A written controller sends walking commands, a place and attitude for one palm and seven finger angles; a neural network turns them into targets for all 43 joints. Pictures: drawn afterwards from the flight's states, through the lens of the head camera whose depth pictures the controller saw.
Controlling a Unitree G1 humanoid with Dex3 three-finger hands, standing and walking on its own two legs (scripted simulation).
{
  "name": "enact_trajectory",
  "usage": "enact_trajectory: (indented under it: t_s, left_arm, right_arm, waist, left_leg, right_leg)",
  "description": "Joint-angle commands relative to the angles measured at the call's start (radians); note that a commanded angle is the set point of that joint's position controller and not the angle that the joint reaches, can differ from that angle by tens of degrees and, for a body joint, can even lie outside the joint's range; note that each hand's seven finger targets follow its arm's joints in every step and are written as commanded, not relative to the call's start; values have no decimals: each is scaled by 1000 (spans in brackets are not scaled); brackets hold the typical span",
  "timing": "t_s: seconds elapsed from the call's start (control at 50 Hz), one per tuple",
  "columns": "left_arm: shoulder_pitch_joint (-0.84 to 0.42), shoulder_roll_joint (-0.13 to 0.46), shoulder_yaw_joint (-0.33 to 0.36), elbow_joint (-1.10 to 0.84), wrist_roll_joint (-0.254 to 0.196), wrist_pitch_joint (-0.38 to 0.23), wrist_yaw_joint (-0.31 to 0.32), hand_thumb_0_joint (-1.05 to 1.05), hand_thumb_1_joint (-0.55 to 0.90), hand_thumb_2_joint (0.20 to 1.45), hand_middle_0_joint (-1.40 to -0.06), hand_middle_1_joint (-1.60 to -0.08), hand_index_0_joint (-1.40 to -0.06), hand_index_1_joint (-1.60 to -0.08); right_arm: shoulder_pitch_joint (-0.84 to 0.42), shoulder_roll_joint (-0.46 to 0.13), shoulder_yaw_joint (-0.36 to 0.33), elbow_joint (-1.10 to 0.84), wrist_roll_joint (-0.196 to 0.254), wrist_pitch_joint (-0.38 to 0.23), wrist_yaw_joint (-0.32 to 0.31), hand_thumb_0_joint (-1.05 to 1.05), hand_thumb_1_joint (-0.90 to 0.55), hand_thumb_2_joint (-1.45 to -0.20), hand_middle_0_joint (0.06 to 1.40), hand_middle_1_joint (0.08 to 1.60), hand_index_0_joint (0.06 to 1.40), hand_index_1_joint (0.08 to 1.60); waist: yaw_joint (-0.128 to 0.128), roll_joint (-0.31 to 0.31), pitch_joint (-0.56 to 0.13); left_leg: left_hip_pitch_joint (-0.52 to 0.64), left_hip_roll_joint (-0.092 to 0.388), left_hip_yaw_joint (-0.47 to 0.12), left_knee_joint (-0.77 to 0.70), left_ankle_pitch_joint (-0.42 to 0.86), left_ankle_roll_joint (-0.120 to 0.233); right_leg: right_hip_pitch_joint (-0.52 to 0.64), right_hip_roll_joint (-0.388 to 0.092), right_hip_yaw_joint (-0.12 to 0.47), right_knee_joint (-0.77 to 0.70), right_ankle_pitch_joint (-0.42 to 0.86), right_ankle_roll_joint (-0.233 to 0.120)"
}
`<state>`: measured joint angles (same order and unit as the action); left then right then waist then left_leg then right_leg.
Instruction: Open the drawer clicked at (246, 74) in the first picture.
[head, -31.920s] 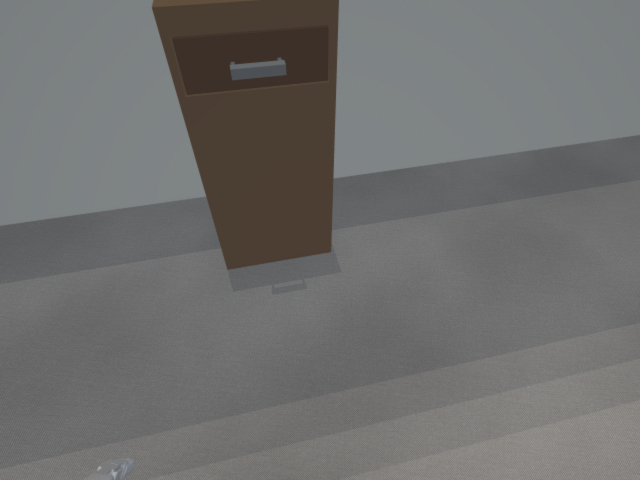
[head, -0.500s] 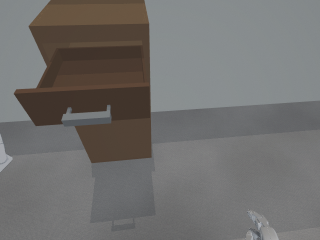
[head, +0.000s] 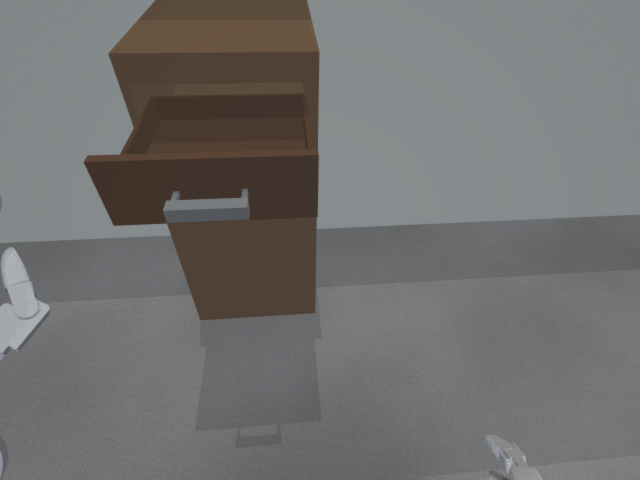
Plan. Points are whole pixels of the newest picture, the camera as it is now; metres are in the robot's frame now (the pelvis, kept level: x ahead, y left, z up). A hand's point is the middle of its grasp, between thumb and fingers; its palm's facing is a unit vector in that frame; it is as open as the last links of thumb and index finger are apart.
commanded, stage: stop stepping back and stand still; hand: left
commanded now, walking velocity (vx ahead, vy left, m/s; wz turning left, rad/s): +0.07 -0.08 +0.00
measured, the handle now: (209, 202) +0.54 +0.22 +0.05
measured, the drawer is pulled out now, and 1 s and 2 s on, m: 0.30 0.30 0.30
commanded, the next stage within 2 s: let the arm hang, fingers relaxed in 0.08 s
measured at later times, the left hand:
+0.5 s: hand out of the picture +0.08 +0.15 -0.16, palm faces +0.10 -0.98 -0.17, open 7.0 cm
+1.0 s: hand out of the picture +0.02 +0.17 -0.15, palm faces +0.02 -0.97 -0.22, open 7.4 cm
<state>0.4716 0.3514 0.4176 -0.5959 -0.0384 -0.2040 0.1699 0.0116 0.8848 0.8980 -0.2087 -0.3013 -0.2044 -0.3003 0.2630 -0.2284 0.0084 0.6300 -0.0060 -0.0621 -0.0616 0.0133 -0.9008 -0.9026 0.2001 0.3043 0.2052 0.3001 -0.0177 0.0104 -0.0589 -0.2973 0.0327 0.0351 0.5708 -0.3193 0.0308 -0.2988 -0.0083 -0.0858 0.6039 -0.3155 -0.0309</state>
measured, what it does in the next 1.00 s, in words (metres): stands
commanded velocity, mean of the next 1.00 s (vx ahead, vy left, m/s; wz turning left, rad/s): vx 0.00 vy -0.01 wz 0.00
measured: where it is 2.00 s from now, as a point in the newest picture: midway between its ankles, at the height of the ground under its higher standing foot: outside the picture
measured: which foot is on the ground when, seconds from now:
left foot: down 0.00-1.00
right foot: down 0.00-1.00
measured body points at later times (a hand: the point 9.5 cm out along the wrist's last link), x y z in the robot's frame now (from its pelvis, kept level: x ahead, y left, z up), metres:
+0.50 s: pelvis +0.00 -0.02 -0.01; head +0.01 -0.01 +0.44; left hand +0.07 +0.20 -0.15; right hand +0.06 -0.27 -0.14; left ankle +0.03 +0.12 -0.73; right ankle +0.02 -0.09 -0.73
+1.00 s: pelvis +0.00 +0.00 +0.02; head +0.01 -0.03 +0.46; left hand +0.02 +0.22 -0.13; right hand -0.01 -0.21 -0.16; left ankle +0.03 +0.12 -0.73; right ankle +0.02 -0.09 -0.73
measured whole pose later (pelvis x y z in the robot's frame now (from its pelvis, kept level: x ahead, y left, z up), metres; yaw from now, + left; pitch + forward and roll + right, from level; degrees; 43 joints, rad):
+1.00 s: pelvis +0.00 +0.00 +0.02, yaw -1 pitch -3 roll +0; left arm 0.26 0.13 0.01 1.12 0.01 0.01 0.03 0.01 0.91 0.90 -0.20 -0.30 -0.19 -0.30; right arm 0.31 -0.14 0.00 1.09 -0.02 0.03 -0.03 0.01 -0.92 -0.90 0.20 0.30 0.20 0.30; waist -0.01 0.06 0.05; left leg -0.18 0.03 0.05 0.41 -0.19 -0.01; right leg -0.17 0.00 -0.10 0.41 -0.20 -0.04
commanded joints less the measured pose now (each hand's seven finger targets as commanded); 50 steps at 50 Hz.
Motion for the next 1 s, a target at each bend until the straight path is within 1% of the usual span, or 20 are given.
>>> enact_trajectory:
  t_s: [0.0, 0.04, 0.1, 0.14, 0.16, 0.18, 0.2, 0.22, 0.24, 0.26, 0.3, 0.34, 0.36, 0.4, 0.44, 0.46, 0.5, 0.64, 0.78, 0.98]
  left_arm:
    - [-111, 267, 141, -411, 23, -92, 25, 0, 900, 900, -200, -300, -200, -300]
    - [-22, 272, 172, -365, 19, -75, 23, 0, 900, 900, -200, -300, -200, -300]
    - [53, 249, 175, -314, 6, -59, 28, 0, 900, 900, -200, -300, -200, -300]
    - [43, 246, 179, -241, 2, -52, 22, 0, 900, 900, -200, -300, -200, -300]
    - [70, -12, -338, 600, 60, 103, -129, 0, 900, 900, -200, -300, -200, -300]
    - [39, -16, -314, 637, 95, 199, -152, 0, 900, 900, -200, -300, -200, -300]
    - [21, 0, -294, 648, 93, 212, -162, 0, 900, 900, -200, -300, -200, -300]
    - [-46, -10, -311, 667, 83, 214, -168, 0, 900, 900, -200, -300, -200, -300]
    - [-63, -19, -317, 710, 79, 213, -167, 0, 900, 900, -200, -300, -200, -300]
    - [-86, -11, -316, 768, 81, 210, -163, 0, 900, 900, -200, -300, -200, -300]
    - [-85, 19, -309, 889, 89, 203, -157, 0, 900, 900, -200, -300, -200, -300]
    - [-120, 25, -313, 1013, 88, 207, -149, 0, 900, 900, -200, -300, -200, -300]
    - [-158, 37, -320, 1065, 83, 210, -145, 0, 900, 900, -200, -300, -200, -300]
    - [-206, 28, -332, 1164, 64, 210, -147, 0, 900, 900, -200, -300, -200, -300]
    - [-190, -32, -351, 1256, 49, 214, -153, 0, 900, 900, -200, -300, -200, -300]
    - [-168, -34, -358, 1304, 50, 217, -153, 0, 900, 900, -200, -300, -200, -300]
    - [-144, -72, -335, 1378, 59, 217, -149, 0, 900, 900, -200, -300, -200, -300]
    - [-168, -50, -367, 1559, 48, 195, -151, 0, 900, 900, -200, -300, -200, -300]
    - [-153, -72, -383, 1665, 46, 200, -140, 0, 900, 900, -200, -300, -200, -300]
    - [-155, -98, -378, 1700, 48, 202, -131, 0, 900, 900, -200, -300, -200, -300]
  right_arm:
    - [-135, -89, -44, -183, -8, -100, 1, 0, -900, -900, 200, 300, 200, 300]
    - [-124, -76, -42, -164, -5, -113, 8, 0, -900, -900, 200, 300, 200, 300]
    - [-126, -81, -35, -146, 7, -124, 16, 0, -900, -900, 200, 300, 200, 300]
    - [-132, -92, -38, -148, 15, -112, 18, 0, -900, -900, 200, 300, 200, 300]
    - [-155, -163, -95, 48, 29, -143, 71, 0, -900, -900, 200, 300, 200, 300]
    - [-62, -93, -88, 55, 13, -75, 75, 0, -900, -900, 200, 300, 200, 300]
    - [-8, -76, -70, 61, 8, -47, 75, 0, -900, -900, 200, 300, 200, 300]
    - [4, -75, -65, 84, 12, -16, 74, 0, -900, -900, 200, 300, 200, 300]
    - [-3, -86, -57, 80, -2, 16, 71, 0, -900, -900, 200, 300, 200, 300]
    - [-25, -88, -57, 68, -11, 34, 74, 0, -900, -900, 200, 300, 200, 300]
    - [-77, -91, -55, 47, -23, 53, 69, 0, -900, -900, 200, 300, 200, 300]
    - [-70, -82, -59, 60, -22, 70, 61, 0, -900, -900, 200, 300, 200, 300]
    - [-44, -78, -58, 83, -17, 75, 62, 0, -900, -900, 200, 300, 200, 300]
    - [29, -58, -48, 146, -16, 76, 60, 0, -900, -900, 200, 300, 200, 300]
    - [16, -96, -36, 180, -25, 63, 51, 0, -900, -900, 200, 300, 200, 300]
    - [-2, -115, -33, 183, -25, 65, 47, 0, -900, -900, 200, 300, 200, 300]
    - [-27, -73, -40, 204, -31, 72, 42, 0, -900, -900, 200, 300, 200, 300]
    - [96, -41, -33, 313, -13, 73, 31, 0, -900, -900, 200, 300, 200, 300]
    - [114, -24, -22, 398, -12, 76, 29, 0, -900, -900, 200, 300, 200, 300]
    - [128, 18, -20, 457, -17, 73, 27, 0, -900, -900, 200, 300, 200, 300]
  waist:
    - [-2, 225, 28]
    - [7, 188, 17]
    - [16, 214, 7]
    - [11, 139, 15]
    - [-16, -60, -14]
    - [-29, -128, -56]
    - [-42, -121, -58]
    - [-39, -173, -24]
    - [-12, -248, 26]
    - [4, -344, 56]
    - [34, -399, 105]
    - [28, -360, 88]
    - [12, -268, 74]
    - [-25, -83, 58]
    - [1, 208, 74]
    - [19, 244, 71]
    - [31, 309, 107]
    - [1, 21, 29]
    - [5, -41, 166]
    - [9, -23, 177]
  left_leg:
    - [92, 307, -463, -381, -145, 159]
    - [25, 276, -363, -351, -85, 146]
    - [10, 204, -149, -226, 162, 81]
    - [-92, 144, -70, -132, 114, 32]
    - [-100, 74, 14, 153, 155, -34]
    - [-107, 67, -17, 137, -63, -64]
    - [-57, 45, -4, 124, -79, -62]
    - [-23, 37, -13, 143, -78, -55]
    - [-65, 27, -13, 179, -70, -42]
    - [-139, 11, -7, 218, -98, -36]
    - [-225, -14, -8, 282, -244, -31]
    - [-182, -17, -13, 241, -220, -31]
    - [-124, -14, -11, 167, -161, -35]
    - [50, -2, -19, -3, 76, -33]
    - [58, 115, -184, -142, 252, 25]
    - [-6, 152, -229, -193, 151, 51]
    - [-104, 93, -172, -235, -78, 23]
    - [102, 66, -76, -162, 149, -10]
    - [93, 75, -71, -227, 139, -8]
    - [78, 66, -60, -249, 105, -9]
  right_leg:
    - [-225, 13, 51, 317, -173, 30]
    - [-153, -13, 75, 313, -154, 32]
    - [1, 5, 2, 38, -76, 43]
    - [162, 2, 13, -156, 46, 35]
    - [84, -216, 200, -118, 420, -36]
    - [40, -310, 294, -111, 483, -78]
    - [-12, -291, 227, -111, 416, -80]
    - [-118, -250, 195, -154, 151, -70]
    - [-119, -220, 171, -171, 106, -64]
    - [-33, -217, 164, -175, 246, -80]
    - [101, -266, 227, -172, 614, -134]
    - [157, -250, 202, -151, 751, -136]
    - [148, -236, 183, -142, 717, -128]
    - [57, -199, 155, -142, 415, -73]
    - [6, -83, 93, -115, 88, 6]
    - [73, -61, 70, -137, 10, 13]
    - [132, -63, 82, -201, -17, -11]
    - [133, -121, 117, -316, 91, -36]
    - [71, -103, 100, -340, 33, -22]
    - [71, -96, 112, -321, 8, -17]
